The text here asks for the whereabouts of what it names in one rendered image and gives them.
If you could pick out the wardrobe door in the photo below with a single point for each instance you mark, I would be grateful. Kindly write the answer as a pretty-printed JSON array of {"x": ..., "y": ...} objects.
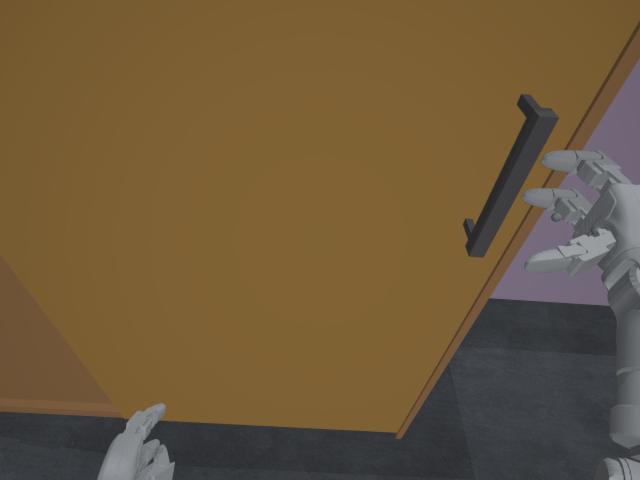
[
  {"x": 252, "y": 211},
  {"x": 36, "y": 362}
]

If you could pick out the robot right forearm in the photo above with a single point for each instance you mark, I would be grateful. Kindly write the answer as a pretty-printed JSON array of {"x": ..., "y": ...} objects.
[{"x": 622, "y": 281}]

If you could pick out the left robot hand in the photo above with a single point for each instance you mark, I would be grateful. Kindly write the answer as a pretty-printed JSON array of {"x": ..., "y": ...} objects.
[{"x": 127, "y": 458}]

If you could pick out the right robot upper arm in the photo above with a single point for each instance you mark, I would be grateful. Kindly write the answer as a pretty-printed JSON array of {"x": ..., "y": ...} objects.
[{"x": 617, "y": 469}]

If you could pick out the right robot hand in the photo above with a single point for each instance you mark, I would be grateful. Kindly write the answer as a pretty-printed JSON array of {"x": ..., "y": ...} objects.
[{"x": 616, "y": 212}]

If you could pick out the handle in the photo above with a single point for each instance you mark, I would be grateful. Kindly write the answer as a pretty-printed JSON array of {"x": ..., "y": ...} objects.
[{"x": 532, "y": 137}]

